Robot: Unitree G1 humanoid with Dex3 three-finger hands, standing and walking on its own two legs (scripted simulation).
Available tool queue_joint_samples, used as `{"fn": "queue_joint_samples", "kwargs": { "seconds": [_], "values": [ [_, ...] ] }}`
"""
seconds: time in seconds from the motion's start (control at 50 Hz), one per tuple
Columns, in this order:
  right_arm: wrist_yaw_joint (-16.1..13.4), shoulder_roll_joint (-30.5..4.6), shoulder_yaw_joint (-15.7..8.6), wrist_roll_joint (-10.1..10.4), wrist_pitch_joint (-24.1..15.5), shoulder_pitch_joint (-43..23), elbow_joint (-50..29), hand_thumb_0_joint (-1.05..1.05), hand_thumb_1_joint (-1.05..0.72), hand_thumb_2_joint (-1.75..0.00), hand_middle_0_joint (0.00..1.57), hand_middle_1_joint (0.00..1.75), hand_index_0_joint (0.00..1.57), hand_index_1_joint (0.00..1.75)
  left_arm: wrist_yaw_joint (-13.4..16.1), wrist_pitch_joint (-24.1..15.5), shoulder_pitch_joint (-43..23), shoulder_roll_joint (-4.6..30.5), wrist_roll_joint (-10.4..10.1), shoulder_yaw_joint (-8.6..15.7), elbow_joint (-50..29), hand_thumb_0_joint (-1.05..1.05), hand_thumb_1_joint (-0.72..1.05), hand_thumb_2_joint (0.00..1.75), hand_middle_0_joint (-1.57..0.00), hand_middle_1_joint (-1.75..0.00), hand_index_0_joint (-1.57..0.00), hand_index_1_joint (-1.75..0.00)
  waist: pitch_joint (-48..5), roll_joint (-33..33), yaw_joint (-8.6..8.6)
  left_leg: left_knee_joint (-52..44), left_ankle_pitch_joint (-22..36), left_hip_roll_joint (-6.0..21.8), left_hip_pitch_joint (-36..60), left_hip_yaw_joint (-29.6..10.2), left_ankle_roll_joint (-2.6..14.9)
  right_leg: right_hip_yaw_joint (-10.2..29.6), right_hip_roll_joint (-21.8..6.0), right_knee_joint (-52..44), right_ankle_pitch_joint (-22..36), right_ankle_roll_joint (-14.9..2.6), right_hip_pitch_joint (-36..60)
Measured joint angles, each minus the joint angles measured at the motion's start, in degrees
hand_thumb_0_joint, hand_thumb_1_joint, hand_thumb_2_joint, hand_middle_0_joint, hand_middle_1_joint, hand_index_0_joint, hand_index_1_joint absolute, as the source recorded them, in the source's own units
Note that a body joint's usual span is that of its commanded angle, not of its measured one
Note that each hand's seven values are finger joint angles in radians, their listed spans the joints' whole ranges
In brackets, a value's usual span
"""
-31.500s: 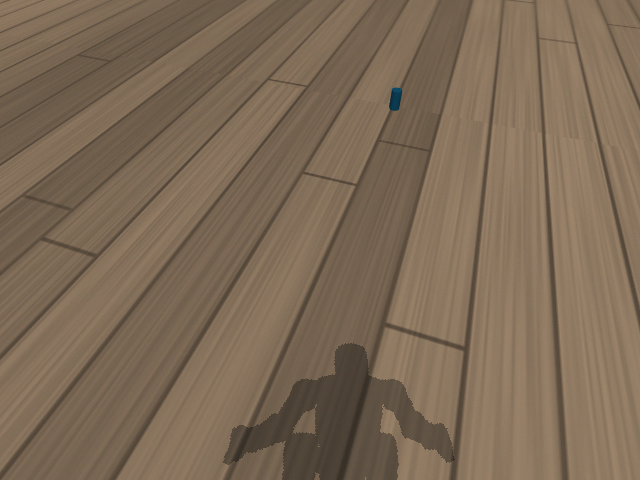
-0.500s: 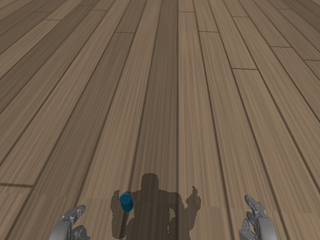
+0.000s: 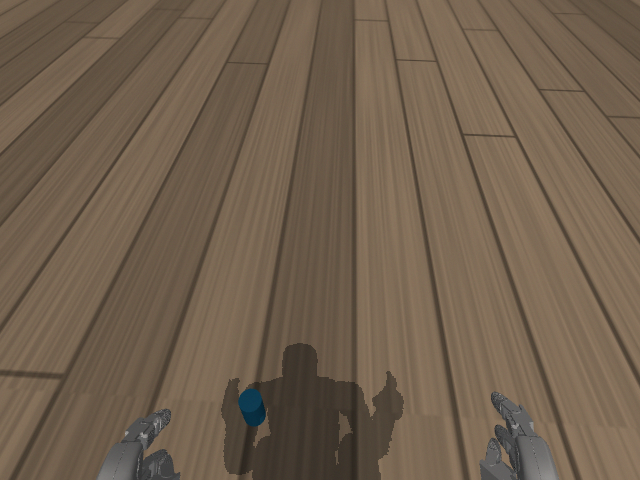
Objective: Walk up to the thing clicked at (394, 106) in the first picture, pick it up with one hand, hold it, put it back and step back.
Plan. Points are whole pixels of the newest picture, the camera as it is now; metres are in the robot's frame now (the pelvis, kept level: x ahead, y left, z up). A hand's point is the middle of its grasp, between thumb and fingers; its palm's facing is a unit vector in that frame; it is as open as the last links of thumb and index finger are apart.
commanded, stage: home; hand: left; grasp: from above
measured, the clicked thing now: (252, 408) +0.45 +0.18 -0.65
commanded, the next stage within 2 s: stand in 0.36 s
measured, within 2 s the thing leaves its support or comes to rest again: neither
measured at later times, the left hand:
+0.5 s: hand out of the picture +0.17 +0.18 -0.05, palm faces +0.02 -0.97 -0.25, open 7.4 cm
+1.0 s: hand out of the picture +0.05 +0.25 -0.11, palm faces +0.06 -0.95 -0.31, open 7.4 cm
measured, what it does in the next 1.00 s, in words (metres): rises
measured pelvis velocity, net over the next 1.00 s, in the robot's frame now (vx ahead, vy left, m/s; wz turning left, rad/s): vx -0.01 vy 0.02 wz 0.01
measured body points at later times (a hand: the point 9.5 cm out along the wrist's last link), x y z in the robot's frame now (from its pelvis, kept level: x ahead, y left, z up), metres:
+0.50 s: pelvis +0.00 +0.00 +0.00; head +0.02 +0.00 +0.45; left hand +0.16 +0.23 -0.04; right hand +0.16 -0.25 -0.07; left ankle +0.00 +0.12 -0.68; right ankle -0.01 -0.14 -0.68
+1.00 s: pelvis -0.01 +0.02 +0.05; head -0.01 +0.03 +0.50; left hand +0.04 +0.29 -0.09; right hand +0.07 -0.26 -0.08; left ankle +0.00 +0.12 -0.68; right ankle -0.01 -0.14 -0.68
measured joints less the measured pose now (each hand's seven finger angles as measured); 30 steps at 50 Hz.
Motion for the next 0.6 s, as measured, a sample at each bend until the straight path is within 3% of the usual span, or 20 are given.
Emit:
{"fn": "queue_joint_samples", "kwargs": {
  "seconds": [0.46, 0.54, 0.6],
  "values": [
    [0.15, -0.11, -0.22, 0.09, 0.69, -0.13, -0.58, 0.01, -0.90, -0.90, 0.20, 0.30, 0.20, 0.30, 0.11, -0.23, 0.04, -0.07, 0.02, 0.05, 0.05, 0.02, 0.91, 0.90, -0.20, -0.30, -0.20, -0.30, 0.08, -0.12, -0.02, 0.01, 0.04, 0.07, -0.01, -0.24, -0.20, -0.21, 0.09, 0.16, -0.10, -0.21, -0.02],
    [4.50, -1.61, -0.87, -5.12, 5.82, -4.53, 7.70, 0.01, -0.90, -0.90, 0.20, 0.30, 0.20, 0.30, 0.75, -12.95, -10.11, 1.65, 4.82, -1.47, 18.97, 0.01, 0.90, 0.90, -0.20, -0.30, -0.20, -0.30, 6.45, -2.52, 2.47, -4.03, 2.11, -1.33, 6.83, 1.19, 0.35, 1.06, -1.37, -1.45, 0.69, -0.33, 5.56],
    [7.58, -2.96, -1.42, -4.99, 8.87, -6.27, 12.13, 0.01, -0.90, -0.90, 0.20, 0.30, 0.21, 0.30, 0.72, -17.54, -14.77, 2.65, 5.94, -0.80, 30.53, 0.01, 0.90, 0.90, -0.20, -0.30, -0.20, -0.30, 9.20, -3.30, 3.36, -7.41, 3.86, -2.03, 10.51, 1.76, 0.57, 1.56, -2.10, -3.64, 1.87, -0.11, 8.64]
  ]
}}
